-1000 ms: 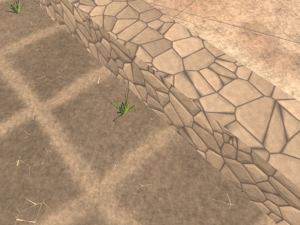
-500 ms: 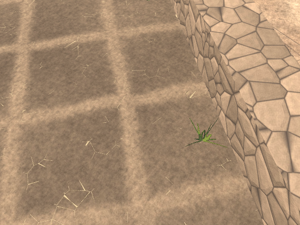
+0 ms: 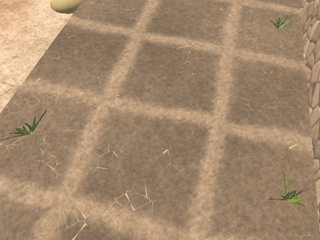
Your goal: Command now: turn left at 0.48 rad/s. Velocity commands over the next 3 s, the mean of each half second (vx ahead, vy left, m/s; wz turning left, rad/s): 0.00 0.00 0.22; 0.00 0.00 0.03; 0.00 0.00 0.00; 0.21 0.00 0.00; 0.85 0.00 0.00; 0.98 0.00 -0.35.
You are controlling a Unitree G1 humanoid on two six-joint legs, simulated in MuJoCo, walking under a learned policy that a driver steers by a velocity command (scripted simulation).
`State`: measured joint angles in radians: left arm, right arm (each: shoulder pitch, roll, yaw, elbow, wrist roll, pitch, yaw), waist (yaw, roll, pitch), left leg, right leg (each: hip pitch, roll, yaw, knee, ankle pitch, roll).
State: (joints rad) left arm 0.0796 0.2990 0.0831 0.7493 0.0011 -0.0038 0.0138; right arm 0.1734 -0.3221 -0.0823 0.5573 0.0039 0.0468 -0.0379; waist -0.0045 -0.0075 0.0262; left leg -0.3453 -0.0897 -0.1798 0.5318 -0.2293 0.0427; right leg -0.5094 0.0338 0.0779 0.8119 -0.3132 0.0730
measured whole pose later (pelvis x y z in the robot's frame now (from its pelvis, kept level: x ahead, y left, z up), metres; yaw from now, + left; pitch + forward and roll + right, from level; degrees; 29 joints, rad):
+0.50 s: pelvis +0.01 +0.00 +0.00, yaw +5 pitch +0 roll +0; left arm 0.15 0.23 0.04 0.78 0.02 -0.01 0.01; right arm 0.21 -0.24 -0.05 0.68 -0.02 0.04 -0.01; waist 0.02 0.00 0.04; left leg -0.20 -0.01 -0.06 0.52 -0.31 0.00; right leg -0.25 -0.02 0.03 0.51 -0.25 0.04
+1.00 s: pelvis +0.01 +0.02 +0.00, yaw +5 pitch -2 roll +0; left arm 0.18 0.24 0.05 0.97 0.00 0.00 0.04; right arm 0.23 -0.21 -0.04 0.80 -0.01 0.00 -0.02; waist 0.02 0.00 0.04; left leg -0.17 -0.04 -0.05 0.51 -0.32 0.02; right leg -0.21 -0.05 0.04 0.49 -0.26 0.06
